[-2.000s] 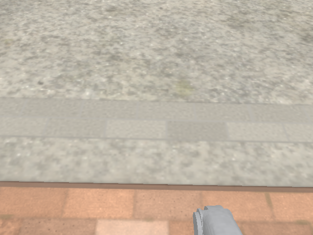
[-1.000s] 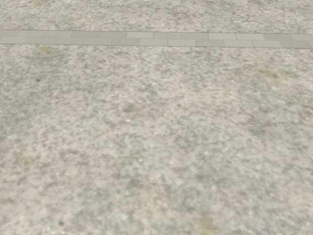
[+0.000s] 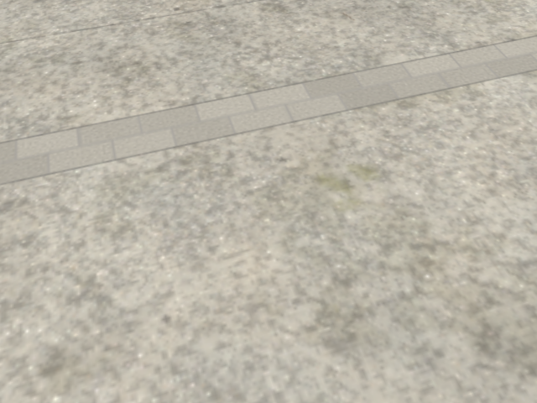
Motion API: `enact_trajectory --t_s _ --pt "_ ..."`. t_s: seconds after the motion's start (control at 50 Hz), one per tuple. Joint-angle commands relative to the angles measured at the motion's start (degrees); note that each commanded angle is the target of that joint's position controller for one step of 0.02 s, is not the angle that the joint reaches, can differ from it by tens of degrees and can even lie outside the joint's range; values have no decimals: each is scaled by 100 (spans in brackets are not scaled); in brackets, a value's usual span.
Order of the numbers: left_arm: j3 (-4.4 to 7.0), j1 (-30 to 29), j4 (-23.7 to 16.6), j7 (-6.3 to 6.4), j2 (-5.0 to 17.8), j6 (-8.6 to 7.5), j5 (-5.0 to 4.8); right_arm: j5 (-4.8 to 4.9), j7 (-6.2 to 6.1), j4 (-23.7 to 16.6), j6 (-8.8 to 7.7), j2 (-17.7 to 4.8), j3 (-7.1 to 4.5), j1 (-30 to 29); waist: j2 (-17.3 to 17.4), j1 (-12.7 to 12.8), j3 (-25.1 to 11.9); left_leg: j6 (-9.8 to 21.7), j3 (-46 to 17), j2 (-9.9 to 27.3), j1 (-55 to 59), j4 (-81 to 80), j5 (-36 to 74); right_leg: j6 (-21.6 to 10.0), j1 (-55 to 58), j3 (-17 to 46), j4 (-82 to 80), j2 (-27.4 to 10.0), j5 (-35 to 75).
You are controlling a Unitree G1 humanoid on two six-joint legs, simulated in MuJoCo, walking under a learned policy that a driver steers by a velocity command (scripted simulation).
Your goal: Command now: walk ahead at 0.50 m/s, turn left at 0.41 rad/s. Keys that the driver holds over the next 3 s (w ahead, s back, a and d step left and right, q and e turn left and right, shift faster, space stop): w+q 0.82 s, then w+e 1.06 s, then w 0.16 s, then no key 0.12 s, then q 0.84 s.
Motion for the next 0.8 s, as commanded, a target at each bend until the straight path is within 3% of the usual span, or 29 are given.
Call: enact_trajectory --t_s 0.02,0.06,0.14,0.18,0.24,0.28,0.3,0.32,0.34,0.36,0.38,0.4,0.42,0.44,0.48,0.6,0.66,0.72,0.76,0.78,0.8 --pt "180 -251 -824 69 562 -108 97 -20 -8 -456 -45 -555 -127 101 -128 183 -443 1214 -2381 1605 1380 -1212 1289 142 -1532 214 -325 -558 183" --pt "156 -343 -985 104 444 -4 84 46 -47 -466 -28 -594 -143 227 93 243 -436 1181 -2088 1493 1032 -1227 1644 269 -1515 99 -1001 -642 215" --pt "24 -1275 -1313 105 169 45 113 123 -156 -459 67 -900 -267 551 300 -8 -434 823 -1557 1003 241 -1106 1449 421 -744 -124 -2860 -368 1590" --pt "33 -1589 -1389 65 215 35 24 169 -166 -428 135 -884 -276 824 452 -173 -508 734 -1662 956 303 -922 1172 436 -431 -113 -3471 -160 2011" --pt "96 -1922 -1517 -21 377 -30 -66 182 -164 -449 207 -798 -282 1109 535 -313 -501 684 -2230 1121 870 -520 523 358 -373 48 -4150 -21 1803" --pt "179 -1797 -1498 -74 499 -112 -111 173 -178 -507 243 -784 -303 1129 652 -196 -509 616 -2577 1177 1143 -163 322 205 -19 76 -4627 54 1470" --pt "231 -1469 -1414 -83 551 -152 -109 169 -180 -572 242 -741 -297 1006 697 22 -594 516 -2586 1058 1081 150 442 53 519 31 -4940 47 1552" --pt "324 -888 -1320 -54 747 -173 -46 128 -158 -696 196 -587 -256 850 681 316 -962 322 -2372 870 709 849 649 -207 1549 235 -4838 -329 1613" --pt "430 83 -1235 -3 1118 -161 42 34 -128 -857 133 -241 -149 798 41 694 -1669 52 -1737 497 -153 2468 -362 -699 3072 1214 -4702 -1424 1749" --pt "498 522 -1026 -21 1440 -99 89 171 -125 -968 84 -202 -88 1605 -1906 376 -2193 -274 -1108 2 -1961 3896 -2820 -1779 4492 3637 -5041 -2678 1099" --pt "437 473 -1103 -2 968 -55 -38 226 -138 -835 86 -710 -183 1557 -1414 507 -1798 -407 -1032 516 -2743 4718 -2641 -1816 4295 4089 -5276 -2766 -173" --pt "347 308 -1157 40 643 -4 -48 173 -140 -918 144 -947 -256 962 -785 664 -1129 -494 -926 689 -2939 5051 -2004 -1542 3719 3268 -5350 -2447 -268" --pt "293 77 -1167 45 577 55 -6 85 -139 -1017 191 -872 -262 600 -328 564 -704 -522 -758 859 -2787 5031 -1552 -1328 2983 2579 -5467 -2181 231" --pt "259 -96 -1107 31 515 92 15 31 -119 -1121 207 -780 -267 394 -281 434 -376 -531 -729 985 -2659 4850 -1303 -1225 2396 2120 -5609 -1962 703" --pt "202 -234 -977 -5 406 91 54 101 -69 -1148 250 -536 -232 447 -482 186 -125 -545 -630 1156 -2248 4598 -1200 -1052 1665 1348 -5913 -1647 1250" --pt "335 -108 -537 14 846 68 22 85 19 -1246 283 -325 -94 -129 -389 204 -120 -693 -415 1362 -2176 3130 -90 -1032 1642 65 -6183 -1613 2302" --pt "374 47 -399 21 1025 101 -41 98 109 -1343 261 -317 -58 -644 -383 396 -63 -609 -176 1278 -1819 2125 460 -864 1767 -409 -6122 -1558 2290" --pt "434 239 -296 10 1233 153 -145 127 188 -1510 280 -403 -75 -1000 -459 493 28 -450 66 1163 -1578 1544 174 -740 2111 -590 -5983 -1722 2323" --pt "479 254 -262 22 1369 208 -199 103 222 -1585 301 -528 -139 -950 -545 366 3 -239 321 939 -1220 1244 -378 -632 2353 -782 -5569 -1810 3330" --pt "500 226 -258 44 1443 238 -225 74 225 -1538 313 -630 -209 -672 -583 168 -166 -107 542 704 -703 1019 -514 -539 2402 -990 -5060 -1754 4311" --pt "485 227 -254 68 1421 270 -232 65 219 -1329 322 -807 -337 59 -465 -224 -521 63 750 394 337 587 -214 -400 2259 -1282 -4098 -1566 5018"
Next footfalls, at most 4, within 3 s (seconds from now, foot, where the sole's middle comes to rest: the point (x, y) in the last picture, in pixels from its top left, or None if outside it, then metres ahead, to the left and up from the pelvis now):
0.34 right None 0.35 -0.12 -0.77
0.82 left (177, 397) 0.48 0.25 -0.77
1.38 right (209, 261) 0.87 0.19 -0.77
1.84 left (131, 203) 1.08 0.45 -0.77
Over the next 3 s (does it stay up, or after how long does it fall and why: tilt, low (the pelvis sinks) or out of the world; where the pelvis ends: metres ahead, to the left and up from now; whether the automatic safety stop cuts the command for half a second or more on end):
stays up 1.18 0.34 0.01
